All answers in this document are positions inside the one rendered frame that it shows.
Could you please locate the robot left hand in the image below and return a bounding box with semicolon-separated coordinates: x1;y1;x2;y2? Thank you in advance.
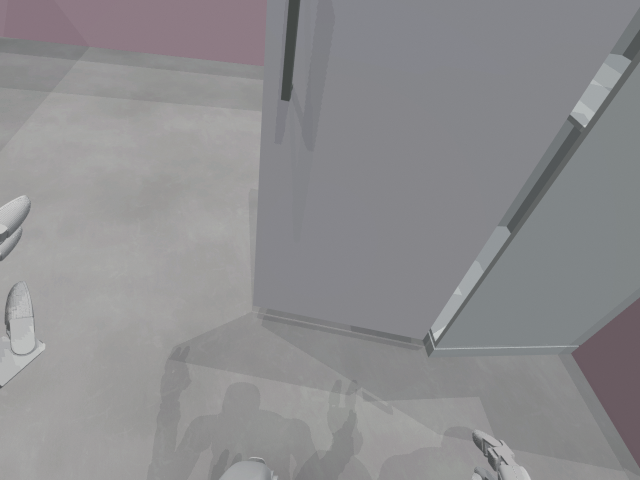
0;195;45;389

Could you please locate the robot right hand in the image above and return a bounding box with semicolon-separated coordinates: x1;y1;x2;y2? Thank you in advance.
471;430;531;480

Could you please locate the fridge door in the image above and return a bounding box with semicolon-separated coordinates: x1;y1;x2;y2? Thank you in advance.
253;0;640;340

